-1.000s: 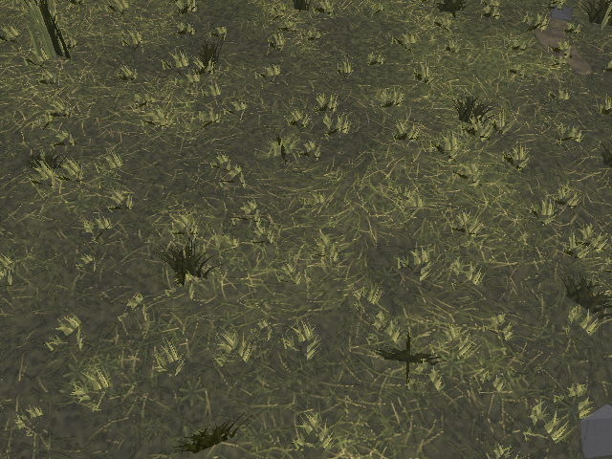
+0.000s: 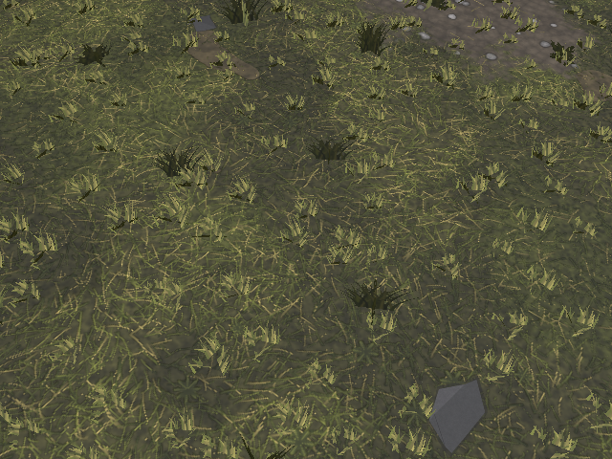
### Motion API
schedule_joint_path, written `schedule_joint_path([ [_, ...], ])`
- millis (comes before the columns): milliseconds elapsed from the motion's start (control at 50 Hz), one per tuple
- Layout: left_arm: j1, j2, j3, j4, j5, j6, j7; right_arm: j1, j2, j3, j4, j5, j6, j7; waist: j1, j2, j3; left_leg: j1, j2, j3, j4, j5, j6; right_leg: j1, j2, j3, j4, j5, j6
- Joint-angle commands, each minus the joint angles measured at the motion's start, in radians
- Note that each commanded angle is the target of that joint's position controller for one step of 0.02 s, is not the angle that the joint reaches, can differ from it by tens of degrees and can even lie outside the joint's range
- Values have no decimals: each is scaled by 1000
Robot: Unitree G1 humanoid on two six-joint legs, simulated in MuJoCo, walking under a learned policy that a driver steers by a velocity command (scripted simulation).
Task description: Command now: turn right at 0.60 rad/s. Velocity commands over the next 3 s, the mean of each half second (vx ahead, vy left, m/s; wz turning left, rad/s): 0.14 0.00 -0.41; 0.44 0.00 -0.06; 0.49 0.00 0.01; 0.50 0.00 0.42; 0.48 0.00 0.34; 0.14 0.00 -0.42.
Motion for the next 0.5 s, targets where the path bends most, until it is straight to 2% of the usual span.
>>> schedule_joint_path([
  [20, 38, 135, 39, -45, 17, -7, -3, -56, -124, -31, -81, -2, -13, 5, 25, 115, -7, 19, 326, -247, -215, 247, 169, -90, -68, -49, 374, -89, 33],
  [40, 61, 127, 37, -34, 14, 3, -14, -76, -115, -28, -88, -1, -14, 6, 36, 151, -20, 49, 276, -170, -195, 299, 144, -97, -70, -62, 437, -50, 40],
  [60, 77, 121, 34, -26, 9, 11, -23, -72, -112, -26, -94, -3, -13, 4, 29, 182, -29, 81, 256, -122, -177, 385, 141, -117, -70, -82, 484, -45, 51],
  [80, 64, 118, 30, -29, 3, 15, -29, -47, -113, -27, -91, -4, -13, 6, 14, 176, -35, 113, 249, -92, -161, 449, 142, -132, -78, -98, 492, -42, 63],
  [140, -16, 98, 16, -56, -5, 22, -34, 49, -131, -38, -66, -2, -14, 6, -41, 174, -41, 237, 270, -64, -129, 545, 157, -187, -105, -125, 422, -43, 87],
  [200, -60, 78, 3, -71, -7, 28, -37, 105, -150, -48, -41, -3, -17, 10, -71, 195, -53, 283, 293, -61, -107, 592, 172, -158, -117, -133, 308, -71, 87],
  [240, -78, 68, -8, -77, -3, 28, -41, 122, -161, -54, -30, -8, -21, 22, -84, 208, -71, 261, 299, -72, -156, 301, 172, -100, -132, -153, 205, -72, 66],
  [280, -126, 63, -18, -91, 3, 24, -49, 126, -170, -59, -19, -11, -26, 35, -99, 224, -36, 202, 300, -102, -229, -53, 173, -40, -145, -175, 92, -84, 39],
  [320, -142, 59, -28, -90, 4, 13, -50, 127, -179, -64, -2, -16, -27, 48, -94, 225, 6, 135, 302, -110, -261, -157, 171, 44, -141, -213, -22, -120, 8],
  [340, -130, 53, -33, -82, 2, 4, -46, 134, -182, -66, 9, -16, -27, 55, -84, 213, 15, 105, 304, -105, -260, -146, 169, 105, -136, -232, -93, -109, -11],
  [360, -94, 36, -40, -63, 4, -9, -42, 131, -180, -67, 20, -10, -26, 60, -53, 188, 20, 62, 292, -82, -237, -120, 159, 196, -131, -250, -203, -36, -33],
  [380, -24, 18, -47, -29, 11, -24, -35, 120, -166, -64, 29, 2, -25, 61, -8, 155, 15, -15, 269, -42, -181, -94, 139, 342, -121, -263, -339, 75, -56],
  [400, 71, 39, -42, 14, 19, -41, -26, 116, -126, -52, 33, 4, -28, 60, 34, 95, -22, -127, 232, 10, -85, -96, 105, 526, -142, -213, -388, 89, -69],
  [420, 191, 108, -30, 40, 37, -57, -16, 90, -38, -25, 4, -3, -31, 65, 87, -120, -86, -280, 141, 127, 200, -240, 56, 685, -383, 96, -509, -136, -98],
  [440, 216, 241, 1, 40, 13, -60, -8, 15, -62, -29, -56, -16, -35, 68, 100, -237, 12, -518, 21, 161, 351, -362, 30, 621, -579, 428, -581, -187, -220],
  [460, 187, 196, -6, 47, 8, -64, -2, -5, -150, -55, -47, -24, -33, 68, 85, -100, 80, -529, 95, 60, 459, -315, 33, 557, -563, 354, -551, -124, -258],
  [480, 127, 136, -27, 37, 4, -71, -2, 22, -145, -57, -24, -9, -38, 82, 43, -76, 91, -519, 108, 38, 485, -232, 32, 530, -501, 271, -554, -109, -239],
  [500, 83, 104, -36, 30, 6, -78, -2, 53, -141, -56, 0, 1, -45, 91, 13, -74, 99, -497, 123, 36, 479, -158, 23, 505, -448, 190, -579, -59, -207],
])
